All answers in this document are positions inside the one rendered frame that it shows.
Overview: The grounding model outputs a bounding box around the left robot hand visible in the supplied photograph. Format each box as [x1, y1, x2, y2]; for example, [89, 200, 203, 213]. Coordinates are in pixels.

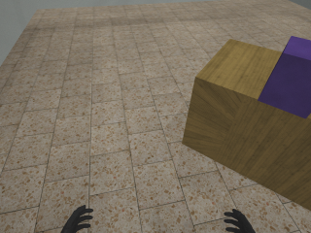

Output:
[60, 205, 93, 233]

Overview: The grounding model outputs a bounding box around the carton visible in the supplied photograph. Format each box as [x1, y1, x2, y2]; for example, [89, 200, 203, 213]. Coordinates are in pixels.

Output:
[258, 36, 311, 119]

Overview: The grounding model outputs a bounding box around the pedestal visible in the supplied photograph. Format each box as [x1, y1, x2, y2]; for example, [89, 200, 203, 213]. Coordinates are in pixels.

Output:
[182, 39, 311, 211]

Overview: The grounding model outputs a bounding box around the right robot hand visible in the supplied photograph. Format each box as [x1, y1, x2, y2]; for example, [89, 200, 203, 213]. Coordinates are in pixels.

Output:
[224, 209, 256, 233]

